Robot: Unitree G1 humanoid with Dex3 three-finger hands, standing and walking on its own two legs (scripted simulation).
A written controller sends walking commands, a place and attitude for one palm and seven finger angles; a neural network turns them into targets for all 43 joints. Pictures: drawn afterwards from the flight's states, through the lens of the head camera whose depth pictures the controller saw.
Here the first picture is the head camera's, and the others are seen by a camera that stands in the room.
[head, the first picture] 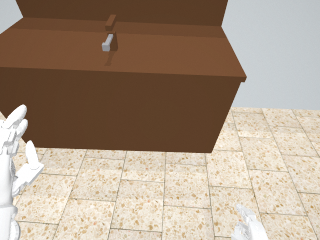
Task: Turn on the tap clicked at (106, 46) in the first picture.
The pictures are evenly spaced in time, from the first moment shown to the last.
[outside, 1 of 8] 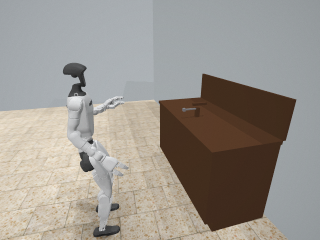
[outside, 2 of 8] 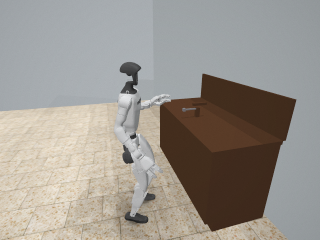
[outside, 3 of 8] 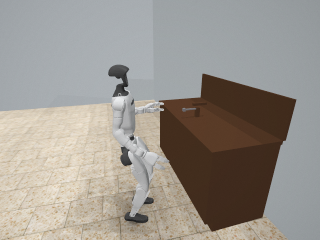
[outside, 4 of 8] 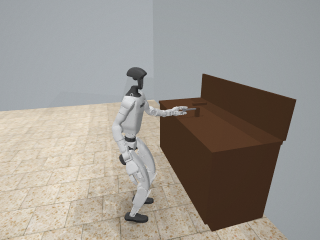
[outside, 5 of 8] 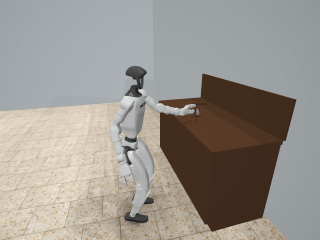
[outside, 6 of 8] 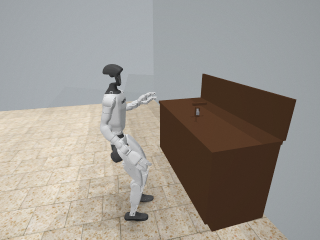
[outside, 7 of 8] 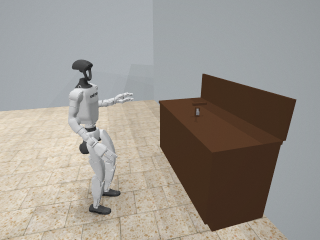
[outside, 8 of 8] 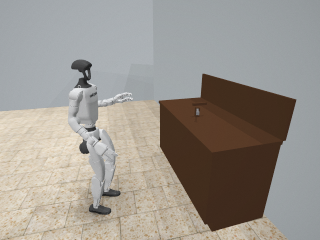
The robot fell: no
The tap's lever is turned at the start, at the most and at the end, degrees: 0 65 65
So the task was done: yes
